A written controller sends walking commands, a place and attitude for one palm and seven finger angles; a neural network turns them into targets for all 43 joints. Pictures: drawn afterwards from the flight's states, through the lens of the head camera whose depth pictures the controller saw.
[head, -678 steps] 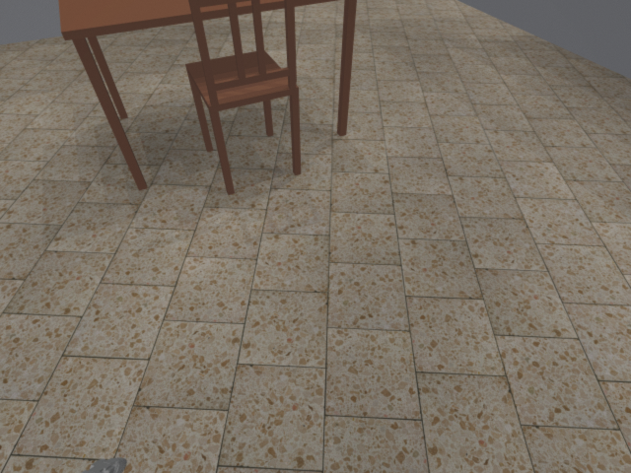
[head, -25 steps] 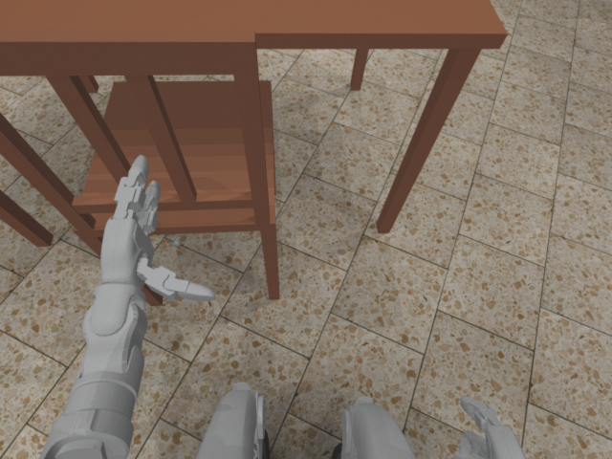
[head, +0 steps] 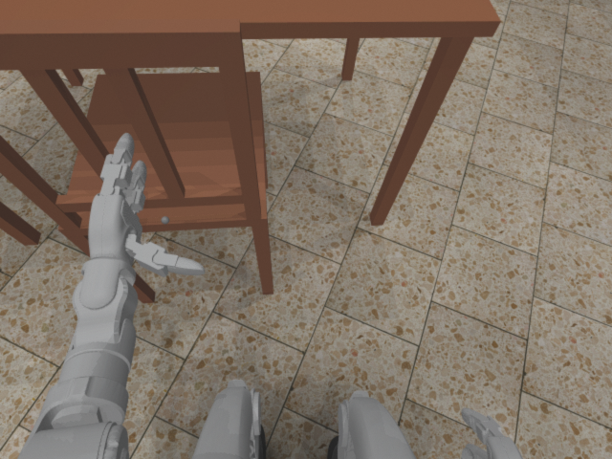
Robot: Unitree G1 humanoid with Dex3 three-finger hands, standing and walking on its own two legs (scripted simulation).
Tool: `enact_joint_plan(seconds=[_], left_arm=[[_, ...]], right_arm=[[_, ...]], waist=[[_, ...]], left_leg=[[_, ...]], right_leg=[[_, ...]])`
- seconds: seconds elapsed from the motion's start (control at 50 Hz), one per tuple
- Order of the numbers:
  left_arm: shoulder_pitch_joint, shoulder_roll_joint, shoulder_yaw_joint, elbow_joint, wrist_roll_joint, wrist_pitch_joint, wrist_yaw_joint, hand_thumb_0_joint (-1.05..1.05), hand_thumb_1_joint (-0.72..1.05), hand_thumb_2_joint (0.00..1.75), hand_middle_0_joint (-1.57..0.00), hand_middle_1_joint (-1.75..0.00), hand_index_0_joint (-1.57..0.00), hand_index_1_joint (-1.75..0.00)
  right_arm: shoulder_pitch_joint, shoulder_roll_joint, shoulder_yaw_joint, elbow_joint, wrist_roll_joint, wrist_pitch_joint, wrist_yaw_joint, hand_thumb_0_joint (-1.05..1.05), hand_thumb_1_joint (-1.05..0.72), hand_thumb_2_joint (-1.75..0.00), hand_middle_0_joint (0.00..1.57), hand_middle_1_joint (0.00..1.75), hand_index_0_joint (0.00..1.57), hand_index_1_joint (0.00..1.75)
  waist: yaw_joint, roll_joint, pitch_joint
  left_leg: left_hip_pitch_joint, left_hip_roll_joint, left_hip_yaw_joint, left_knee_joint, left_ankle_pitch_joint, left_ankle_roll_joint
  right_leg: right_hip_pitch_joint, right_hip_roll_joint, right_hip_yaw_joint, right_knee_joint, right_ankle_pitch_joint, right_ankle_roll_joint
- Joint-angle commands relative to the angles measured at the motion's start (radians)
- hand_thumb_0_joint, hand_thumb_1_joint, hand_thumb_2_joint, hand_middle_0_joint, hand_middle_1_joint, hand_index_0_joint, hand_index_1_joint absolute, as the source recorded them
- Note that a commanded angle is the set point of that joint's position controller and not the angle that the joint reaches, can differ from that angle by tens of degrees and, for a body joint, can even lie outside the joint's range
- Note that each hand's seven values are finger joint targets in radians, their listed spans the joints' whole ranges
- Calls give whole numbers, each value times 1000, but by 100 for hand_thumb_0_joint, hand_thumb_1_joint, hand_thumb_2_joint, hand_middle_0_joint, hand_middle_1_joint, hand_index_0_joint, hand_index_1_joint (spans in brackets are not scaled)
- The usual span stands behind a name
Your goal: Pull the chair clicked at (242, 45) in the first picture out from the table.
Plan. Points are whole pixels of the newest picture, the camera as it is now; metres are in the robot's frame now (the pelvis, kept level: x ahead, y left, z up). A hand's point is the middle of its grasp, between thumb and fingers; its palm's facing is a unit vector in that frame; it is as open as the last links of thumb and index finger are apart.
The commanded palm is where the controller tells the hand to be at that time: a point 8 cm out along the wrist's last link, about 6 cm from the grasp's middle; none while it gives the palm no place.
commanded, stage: push the fingers through the gap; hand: left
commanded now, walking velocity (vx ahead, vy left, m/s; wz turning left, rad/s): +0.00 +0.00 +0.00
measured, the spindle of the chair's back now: (89, 144) +0.52 +0.31 +0.03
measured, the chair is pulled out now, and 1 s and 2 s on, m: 0.00 0.00 0.00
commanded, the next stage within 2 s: hook a spindle and tug to test in 1.30 s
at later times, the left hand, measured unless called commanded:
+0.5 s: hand (160, 193) +0.45 +0.20 +0.03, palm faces +0.08 -1.00 -0.03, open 17.0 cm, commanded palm +0.42 +0.24 +0.03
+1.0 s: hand (165, 165) +0.49 +0.20 +0.03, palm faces +0.09 -1.00 -0.03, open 17.0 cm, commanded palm +0.46 +0.24 +0.03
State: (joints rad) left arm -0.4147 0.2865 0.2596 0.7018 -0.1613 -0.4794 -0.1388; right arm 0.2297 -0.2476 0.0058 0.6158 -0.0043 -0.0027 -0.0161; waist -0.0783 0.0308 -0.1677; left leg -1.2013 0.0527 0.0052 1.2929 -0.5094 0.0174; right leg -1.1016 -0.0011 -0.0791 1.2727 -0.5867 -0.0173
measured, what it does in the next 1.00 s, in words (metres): stands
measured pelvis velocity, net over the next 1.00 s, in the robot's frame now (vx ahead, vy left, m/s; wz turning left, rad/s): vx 0.00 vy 0.01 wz -0.03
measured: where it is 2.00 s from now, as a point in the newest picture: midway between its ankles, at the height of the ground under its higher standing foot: outside the picture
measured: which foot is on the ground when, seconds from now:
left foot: down 0.00-1.00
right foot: down 0.00-1.00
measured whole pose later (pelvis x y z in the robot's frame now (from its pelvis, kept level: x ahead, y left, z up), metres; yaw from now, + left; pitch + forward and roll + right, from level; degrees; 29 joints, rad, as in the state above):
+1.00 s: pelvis +0.00 +0.01 -0.01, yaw -2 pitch +27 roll -4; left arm -0.76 0.43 0.40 1.05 -0.09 -0.51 -0.14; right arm 0.30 -0.25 0.03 0.63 -0.04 0.10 0.01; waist -0.16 0.04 -0.15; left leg -1.29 0.06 0.01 1.32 -0.51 0.03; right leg -1.18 0.01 -0.07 1.28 -0.57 0.00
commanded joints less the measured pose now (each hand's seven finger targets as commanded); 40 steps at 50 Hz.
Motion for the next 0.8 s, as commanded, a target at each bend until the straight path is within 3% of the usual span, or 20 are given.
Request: enact_joint_plan(seconds=[0.0, 0.02, 0.06, 0.12, 0.2, 0.26, 0.32, 0.38, 0.4, 0.42, 0.5, 0.54, 0.56, 0.58, 0.62, 0.68, 0.72, 0.78], left_arm=[[-279, 217, 86, -155, -12, -58, 9, 0, -50, 30, -6, -8, -6, -8], [-285, 242, 108, -149, -8, -62, 10, 0, -50, 30, -6, -8, -6, -8], [-303, 232, 100, -157, -6, -70, 6, 0, -50, 30, -6, -8, -6, -8], [-350, 224, 87, -139, -10, -82, -5, 0, -50, 30, -6, -8, -6, -8], [-396, 241, 93, -83, -5, -82, -24, 0, -50, 30, -6, -8, -6, -8], [-404, 233, 88, -100, -4, -88, -27, 0, -50, 30, -6, -8, -6, -8], [-443, 218, 73, -75, -3, -84, -22, 0, -50, 30, -6, -8, -6, -8], [-469, 275, 118, -38, 10, -85, -10, 0, -50, 30, -6, -8, -6, -8], [-490, 262, 109, -34, 12, -86, -9, 0, -50, 30, -6, -8, -6, -8], [-502, 294, 130, -48, 15, -93, -5, 0, -50, 30, -6, -8, -6, -8], [-522, 266, 111, -27, 21, -100, -6, 0, -50, 30, -6, -8, -6, -8], [-526, 305, 140, 40, 29, -95, -7, 0, -50, 30, -6, -8, -6, -8], [-560, 286, 119, 56, 32, -93, -10, 0, -50, 30, -6, -8, -6, -8], [-587, 304, 131, 66, 36, -94, -9, 0, -50, 30, -6, -8, -6, -8], [-646, 305, 123, 69, 38, -102, -11, 0, -50, 30, -6, -8, -6, -8], [-653, 329, 145, 66, 42, -114, -12, 0, -50, 30, -6, -8, -6, -8], [-664, 301, 122, 91, 45, -111, -13, 0, -50, 30, -6, -8, -6, -8], [-679, 328, 138, 151, 54, -95, -9, 0, -50, 30, -6, -8, -6, -8]], right_arm=[[82, -156, -55, -100, 1, -16, -10, 0, -90, -90, 20, 30, 20, 30], [88, -159, -56, -100, 1, -14, -11, 0, -90, -90, 20, 30, 20, 30], [90, -153, -54, -102, 0, -10, -8, 0, -90, -90, 20, 30, 20, 30], [103, -156, -55, -92, -2, -10, -7, 0, -90, -90, 20, 30, 20, 30], [117, -163, -57, -75, -3, -5, -8, 0, -90, -90, 20, 30, 20, 30], [125, -166, -59, -75, -5, -2, -5, 0, -90, -90, 20, 30, 20, 30], [134, -168, -59, -67, -8, 3, -3, 0, -90, -90, 20, 30, 20, 30], [140, -174, -58, -61, -10, 14, -5, 0, -90, -90, 20, 30, 20, 30], [141, -169, -57, -62, -12, 15, -4, 0, -90, -90, 20, 30, 20, 30], [145, -173, -57, -64, -13, 16, -4, 0, -90, -90, 20, 30, 20, 30], [148, -168, -56, -63, -16, 27, 1, 0, -90, -90, 20, 30, 20, 30], [161, -176, -54, -58, -17, 34, 0, 0, -90, -90, 20, 30, 20, 30], [159, -174, -51, -56, -17, 37, 0, 0, -90, -90, 20, 30, 20, 30], [163, -176, -52, -54, -18, 39, 0, 0, -90, -90, 20, 30, 20, 30], [170, -180, -50, -50, -21, 41, -1, 0, -90, -90, 20, 30, 20, 30], [175, -183, -51, -53, -26, 48, 2, 0, -90, -90, 20, 30, 20, 30], [186, -180, -51, -47, -29, 55, 5, 0, -90, -90, 20, 30, 20, 30], [192, -186, -49, -43, -27, 69, 5, 0, -90, -90, 20, 30, 20, 30]], waist=[[-7, 19, -424], [-4, 20, -432], [-4, 46, -445], [-26, 39, -430], [-36, 50, -416], [-26, 93, -465], [-44, 79, -449], [-41, 61, -441], [-46, 63, -447], [-37, 85, -457], [-49, 86, -476], [-53, 68, -437], [-66, 71, -421], [-65, 81, -420], [-77, 104, -433], [-63, 128, -498], [-75, 132, -493], [-87, 89, -458]], left_leg=[[355, -31, -36, -143, 276, 7], [362, -29, -40, -143, 284, 6], [375, -30, -36, -142, 299, 5], [381, -26, -42, -137, 297, 7], [383, -23, -45, -136, 287, 6], [444, -22, -55, -141, 324, 0], [447, -20, -66, -141, 320, 1], [422, -18, -64, -139, 308, 2], [415, -21, -60, -135, 304, 5], [429, -20, -65, -136, 313, 2], [451, -18, -64, -131, 348, 2], [423, -15, -69, -132, 316, 1], [410, -17, -68, -131, 301, 4], [403, -17, -69, -128, 286, 4], [437, -15, -81, -128, 294, 4], [477, -13, -85, -124, 337, -1], [486, -12, -89, -119, 353, 0], [429, -12, -85, -116, 308, 5]], right_leg=[[182, 26, 58, -189, 317, 1], [177, 28, 56, -182, 317, -1], [181, 28, 59, -181, 332, -1], [157, 32, 57, -184, 323, 0], [130, 31, 53, -185, 307, 0], [111, 32, 43, -178, 310, -6], [83, 35, 36, -177, 295, -5], [87, 33, 37, -176, 289, -3], [96, 34, 41, -177, 292, -1], [91, 35, 40, -171, 291, -5], [88, 36, 38, -171, 318, -3], [64, 38, 34, -170, 287, -3], [56, 37, 36, -173, 278, -1], [47, 37, 36, -170, 264, -2], [17, 38, 31, -165, 257, -6], [24, 39, 28, -157, 275, -9], [8, 41, 24, -155, 283, -9], [12, 40, 27, -163, 263, -3]])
